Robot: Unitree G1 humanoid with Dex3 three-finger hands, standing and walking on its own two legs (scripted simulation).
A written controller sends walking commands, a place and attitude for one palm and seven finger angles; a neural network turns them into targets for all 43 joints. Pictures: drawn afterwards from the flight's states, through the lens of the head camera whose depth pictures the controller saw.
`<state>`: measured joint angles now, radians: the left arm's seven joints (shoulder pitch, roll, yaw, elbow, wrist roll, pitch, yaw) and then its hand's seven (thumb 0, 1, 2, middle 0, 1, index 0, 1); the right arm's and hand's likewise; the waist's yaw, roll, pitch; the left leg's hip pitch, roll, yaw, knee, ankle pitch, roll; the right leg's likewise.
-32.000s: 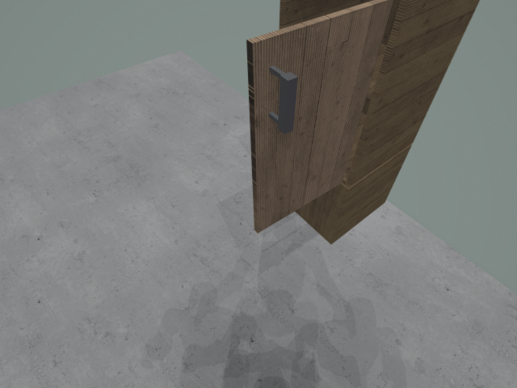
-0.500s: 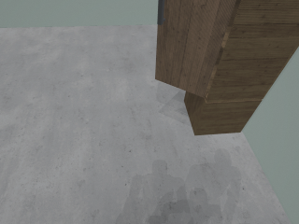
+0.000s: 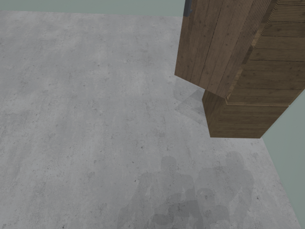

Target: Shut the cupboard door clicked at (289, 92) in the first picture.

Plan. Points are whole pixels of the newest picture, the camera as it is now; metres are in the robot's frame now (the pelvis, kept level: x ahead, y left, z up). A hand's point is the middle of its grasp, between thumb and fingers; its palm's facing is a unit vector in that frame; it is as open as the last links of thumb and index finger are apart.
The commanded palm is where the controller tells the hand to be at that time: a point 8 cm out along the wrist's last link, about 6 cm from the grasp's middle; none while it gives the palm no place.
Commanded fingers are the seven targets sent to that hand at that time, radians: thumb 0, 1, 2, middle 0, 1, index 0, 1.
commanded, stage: walk to a spot facing it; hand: left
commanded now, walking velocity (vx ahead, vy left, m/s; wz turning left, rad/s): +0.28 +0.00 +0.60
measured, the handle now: (190, 1) +1.05 -0.13 +0.14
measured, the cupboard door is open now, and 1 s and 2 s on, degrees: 54 54 54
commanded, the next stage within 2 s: turn to face it in 0.68 s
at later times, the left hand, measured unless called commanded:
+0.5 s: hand (54, 214) +0.18 +0.30 -0.15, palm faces +0.27 -0.94 -0.20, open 7.4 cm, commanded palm none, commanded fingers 0.00 0.90 0.90 -0.20 -0.30 -0.20 -0.30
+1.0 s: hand (73, 189) +0.26 +0.28 -0.17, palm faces +0.44 -0.87 -0.22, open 7.2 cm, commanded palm none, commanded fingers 0.00 0.90 0.90 -0.20 -0.30 -0.20 -0.30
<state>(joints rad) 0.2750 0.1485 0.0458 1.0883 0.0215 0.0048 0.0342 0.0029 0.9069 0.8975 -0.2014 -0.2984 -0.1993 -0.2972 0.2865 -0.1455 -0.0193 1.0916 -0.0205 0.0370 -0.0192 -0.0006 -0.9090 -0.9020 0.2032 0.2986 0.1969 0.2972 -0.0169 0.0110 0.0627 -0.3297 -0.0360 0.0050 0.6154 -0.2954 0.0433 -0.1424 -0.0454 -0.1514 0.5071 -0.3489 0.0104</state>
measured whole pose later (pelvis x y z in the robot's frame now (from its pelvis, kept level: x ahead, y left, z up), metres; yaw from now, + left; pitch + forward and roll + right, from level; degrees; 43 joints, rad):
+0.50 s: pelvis +0.12 +0.07 +0.02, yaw +18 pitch +2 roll -1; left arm 0.10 0.23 0.07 0.92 0.04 -0.01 -0.03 0.01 0.91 0.90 -0.20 -0.30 -0.20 -0.30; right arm 0.35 -0.17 -0.03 0.99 -0.02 -0.05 -0.02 0.00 -0.91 -0.90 0.20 0.30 0.20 0.30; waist -0.04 -0.02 0.06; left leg -0.14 -0.07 -0.02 0.34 -0.23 0.10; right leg -0.61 -0.10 -0.01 1.00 -0.19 0.07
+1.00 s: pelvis +0.34 +0.11 +0.01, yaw +24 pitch +1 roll +0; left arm 0.28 0.17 0.05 1.04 0.03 -0.05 0.03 -0.01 0.94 0.90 -0.20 -0.30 -0.20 -0.30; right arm 0.15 -0.19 -0.04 0.98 -0.02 -0.02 -0.01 0.00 -0.91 -0.90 0.20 0.30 0.19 0.30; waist 0.03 0.00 0.11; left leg -0.42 0.05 0.05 0.71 -0.30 -0.01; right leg -0.19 -0.03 -0.09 0.46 -0.29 -0.01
